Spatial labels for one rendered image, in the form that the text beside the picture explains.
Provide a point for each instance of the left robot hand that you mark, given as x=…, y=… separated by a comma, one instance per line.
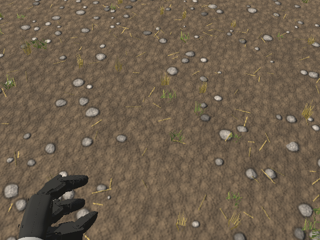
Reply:
x=41, y=211

